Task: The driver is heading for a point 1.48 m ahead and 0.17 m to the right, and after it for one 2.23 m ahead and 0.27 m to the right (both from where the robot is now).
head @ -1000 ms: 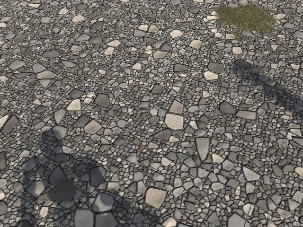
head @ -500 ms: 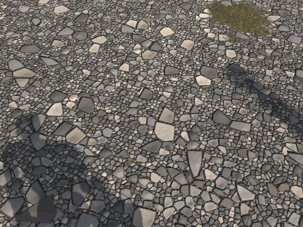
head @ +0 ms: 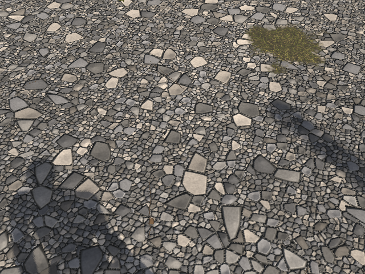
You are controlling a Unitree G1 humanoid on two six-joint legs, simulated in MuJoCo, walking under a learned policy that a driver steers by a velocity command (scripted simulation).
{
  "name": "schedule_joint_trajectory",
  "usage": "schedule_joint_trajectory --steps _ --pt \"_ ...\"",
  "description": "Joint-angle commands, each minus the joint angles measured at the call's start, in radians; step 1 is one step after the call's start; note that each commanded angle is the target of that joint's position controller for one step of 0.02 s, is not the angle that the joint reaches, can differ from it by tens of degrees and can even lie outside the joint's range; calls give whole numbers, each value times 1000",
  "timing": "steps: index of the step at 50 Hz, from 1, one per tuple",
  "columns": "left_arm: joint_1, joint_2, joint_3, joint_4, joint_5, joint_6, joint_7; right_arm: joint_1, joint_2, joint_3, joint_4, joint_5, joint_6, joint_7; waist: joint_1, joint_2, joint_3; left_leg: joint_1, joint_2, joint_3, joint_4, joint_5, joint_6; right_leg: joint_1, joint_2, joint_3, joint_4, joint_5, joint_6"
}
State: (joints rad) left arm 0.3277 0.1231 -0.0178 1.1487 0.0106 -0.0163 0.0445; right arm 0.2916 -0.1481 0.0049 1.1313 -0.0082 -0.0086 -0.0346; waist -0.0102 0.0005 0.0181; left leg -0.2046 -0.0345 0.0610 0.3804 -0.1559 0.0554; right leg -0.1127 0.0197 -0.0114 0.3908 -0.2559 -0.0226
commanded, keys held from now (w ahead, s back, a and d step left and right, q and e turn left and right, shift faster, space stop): no key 0.16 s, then w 0.84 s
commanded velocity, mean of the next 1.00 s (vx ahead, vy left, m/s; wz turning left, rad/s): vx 0.31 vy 0.00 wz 0.00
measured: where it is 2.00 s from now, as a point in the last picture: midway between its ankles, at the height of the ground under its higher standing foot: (186, 196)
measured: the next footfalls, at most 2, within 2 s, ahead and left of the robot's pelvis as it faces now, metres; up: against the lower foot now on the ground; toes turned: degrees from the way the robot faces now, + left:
left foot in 0.48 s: +0.16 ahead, +0.12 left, +0.00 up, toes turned +4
right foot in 0.98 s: +0.50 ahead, -0.02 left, +0.00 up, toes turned -4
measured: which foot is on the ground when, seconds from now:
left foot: down 0.00-0.28, up 0.30-0.46, down 0.48-0.98, up 1.00-1.00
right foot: down 0.00-0.50, up 0.52-0.96, down 0.98-1.00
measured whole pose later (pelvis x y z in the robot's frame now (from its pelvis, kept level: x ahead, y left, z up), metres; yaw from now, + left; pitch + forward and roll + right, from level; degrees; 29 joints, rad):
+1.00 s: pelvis +0.34 +0.04 -0.03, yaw +1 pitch +0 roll +0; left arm 0.01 0.17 0.05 0.91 0.04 -0.07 -0.01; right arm 0.51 -0.14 -0.02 1.13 -0.01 -0.09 -0.02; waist -0.03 0.00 0.07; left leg 0.06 -0.04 0.06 0.63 -0.48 0.07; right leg -0.46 0.04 -0.14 0.55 -0.12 -0.15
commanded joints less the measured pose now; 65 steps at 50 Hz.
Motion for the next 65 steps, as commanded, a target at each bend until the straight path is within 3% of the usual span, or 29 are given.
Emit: schedule_joint_trajectory --steps 1,8,11,13,15,16,18,21,23,24,25,26,27,28,29,31,34,40,43,46,48,49,50,51,52,53,55,59,65 --pt "78 75 11 -4 0 -3 3 60 -65 -9 -4 0 -6 -5 1 -7 53 46 120 -135 -57 57 6 -93 -115 108 -87 98 -33" --pt "83 66 10 2 -1 -3 6 75 -55 -9 14 0 -5 -9 2 -10 58 49 123 -134 -46 89 4 -76 -114 103 -83 132 -35" --pt "113 92 24 7 5 3 3 77 -67 -19 11 -3 2 -5 9 -31 64 11 67 -99 7 -205 21 -93 -85 109 -91 -192 -68" --pt "139 120 41 -3 6 9 -1 51 -65 -25 -13 -11 4 5 30 -78 145 -137 27 -69 98 -390 34 -118 -130 206 -140 -462 -123" --pt "203 154 59 6 4 5 -1 -13 -23 -19 -57 -26 -10 19 62 -152 215 -294 2 13 268 -309 25 -64 -267 384 -247 -577 -198" --pt "207 160 66 5 7 0 -1 -46 -29 -21 -81 -34 -21 25 69 -150 234 -341 35 9 334 -265 27 -53 -317 434 -270 -538 -228" --pt "207 163 74 1 19 -16 -5 -83 -64 -35 -120 -28 -43 35 65 -119 221 -424 72 -23 402 -285 30 22 -342 441 -265 -388 -247" --pt "168 165 81 -15 15 -38 -10 -85 -70 -48 -151 -10 -67 50 34 -100 176 -331 70 -7 301 -237 25 35 -291 317 -218 -179 -208" --pt "101 172 84 -34 3 -43 -14 41 -47 -54 -119 -1 -70 54 -45 -88 140 -35 13 53 153 -123 26 -130 -223 199 -132 -87 -164" --pt "86 166 82 -42 4 -49 -18 163 -63 -69 -73 1 -70 49 -93 -45 100 173 -25 55 107 -114 27 -236 -172 141 -21 5 -138" --pt "66 133 71 -60 8 -61 -26 303 -125 -92 -40 -12 -76 36 -156 95 43 350 104 -127 4 -218 52 -353 -88 29 239 53 -98" --pt "87 65 55 -107 4 -69 -36 441 -239 -117 -18 -16 -71 28 -167 362 -35 459 382 -613 -196 -443 157 -546 44 -97 596 -217 -47" --pt "31 130 73 -121 33 -63 -42 374 -183 -100 -19 -15 -56 25 -115 203 39 347 412 -709 -235 -469 184 -606 -3 9 767 -261 -67" --pt "-11 112 71 -136 33 -64 -52 250 -160 -90 -61 -18 -56 26 -63 80 111 254 394 -604 -219 -436 174 -632 -59 36 813 -156 -81" --pt "-20 94 67 -135 23 -70 -60 175 -145 -83 -86 -17 -63 30 -34 21 124 189 352 -498 -231 -307 158 -599 -88 44 791 -63 -81" --pt "-2 92 72 -129 27 -61 -68 136 -104 -64 -93 -12 -80 27 10 26 101 152 279 -343 -247 -111 125 -536 -110 28 728 8 -64" --pt "-35 99 80 -145 24 -36 -73 216 -93 -50 -58 -6 -97 19 20 57 83 204 242 -218 -225 213 115 -564 -93 -20 681 47 -41" --pt "-328 73 61 -257 11 -27 -79 267 -89 -33 -44 -7 -102 16 -20 78 133 167 195 -100 -240 441 106 -544 -52 -104 361 188 -23" --pt "-387 85 57 -286 5 -29 -75 288 -107 -36 -31 -8 -105 11 -26 91 133 201 216 -83 -230 553 105 -458 -24 -131 234 215 -54" --pt "-287 126 75 -270 6 -39 -59 250 -136 -44 -32 -12 -109 6 39 98 62 282 236 -55 -71 886 92 -309 29 -135 194 149 -114" --pt "-20 165 102 -183 10 -53 -44 217 -157 -52 -37 -11 -99 6 152 83 -70 254 214 -31 250 900 79 -33 54 -124 104 150 -154" --pt "129 225 123 -148 33 -59 -35 218 -135 -46 -54 -4 -97 13 201 30 -157 76 175 -12 514 612 72 194 -94 38 78 28 -195" --pt "185 314 145 -151 55 -57 -38 335 -9 -27 -75 24 -92 28 130 -180 -281 -273 -7 16 941 -212 35 455 -418 558 9 -70 -347" --pt "106 282 140 -155 12 -43 -49 271 -109 -54 -79 10 -87 30 123 -84 -268 -395 -26 -110 1059 -306 50 388 -414 743 -146 -223 -366" --pt "-24 230 123 -177 -2 -45 -51 160 -126 -61 -123 0 -88 31 75 -52 -86 -459 44 -116 1024 -208 59 230 -385 568 -179 -268 -322" --pt "-80 166 107 -184 0 -55 -55 102 -121 -61 -137 -7 -93 34 56 7 -10 -428 77 -114 960 -144 59 95 -344 460 -215 -158 -288" --pt "-66 101 84 -153 4 -74 -46 123 -77 -60 -129 -27 -72 39 -11 8 32 -309 118 -115 853 -116 42 -63 -262 285 -239 48 -224" --pt "34 147 82 -117 1 -93 -40 46 -63 -61 -171 -39 -43 52 -30 -26 51 -336 137 -66 701 -75 -9 -94 -204 194 -256 226 -228" --pt "145 168 82 -122 -1 -82 -41 -243 -84 -56 -283 -21 -39 56 45 -51 80 -423 118 -29 371 123 -74 -13 -166 179 -255 323 -204"
Velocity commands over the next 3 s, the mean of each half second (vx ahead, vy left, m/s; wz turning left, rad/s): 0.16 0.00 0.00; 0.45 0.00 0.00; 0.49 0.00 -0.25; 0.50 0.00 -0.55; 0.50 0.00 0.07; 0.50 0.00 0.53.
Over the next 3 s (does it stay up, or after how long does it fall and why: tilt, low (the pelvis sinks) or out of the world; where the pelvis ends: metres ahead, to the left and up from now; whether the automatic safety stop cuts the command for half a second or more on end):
stays up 1.36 -0.21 0.00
